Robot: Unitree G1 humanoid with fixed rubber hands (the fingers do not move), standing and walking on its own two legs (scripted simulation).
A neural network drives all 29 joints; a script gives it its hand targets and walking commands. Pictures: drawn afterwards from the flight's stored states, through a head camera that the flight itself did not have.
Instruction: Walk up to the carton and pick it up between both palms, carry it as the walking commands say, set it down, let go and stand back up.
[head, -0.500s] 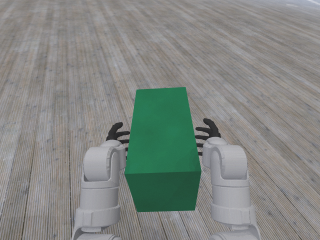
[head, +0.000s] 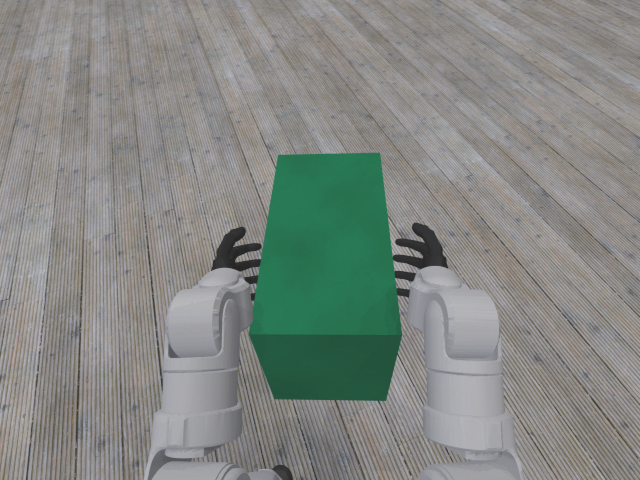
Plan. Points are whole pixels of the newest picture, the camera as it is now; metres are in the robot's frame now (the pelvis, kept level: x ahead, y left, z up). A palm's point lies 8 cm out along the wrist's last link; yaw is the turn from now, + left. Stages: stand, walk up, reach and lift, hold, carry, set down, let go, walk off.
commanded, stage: carry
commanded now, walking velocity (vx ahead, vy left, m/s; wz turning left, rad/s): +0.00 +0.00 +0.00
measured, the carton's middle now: (329, 271) +0.39 -0.01 +0.01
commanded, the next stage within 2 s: hold in 1.16 s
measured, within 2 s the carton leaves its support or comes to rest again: neither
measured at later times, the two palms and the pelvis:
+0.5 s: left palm (212, 306) +0.29 +0.13 +0.08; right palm (417, 300) +0.29 -0.11 +0.08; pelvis -0.01 +0.01 +0.00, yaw +0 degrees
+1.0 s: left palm (222, 299) +0.31 +0.12 +0.07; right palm (421, 291) +0.31 -0.12 +0.07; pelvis -0.01 +0.00 +0.00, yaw +0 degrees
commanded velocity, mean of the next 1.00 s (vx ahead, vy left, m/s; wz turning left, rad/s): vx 0.00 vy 0.00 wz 0.00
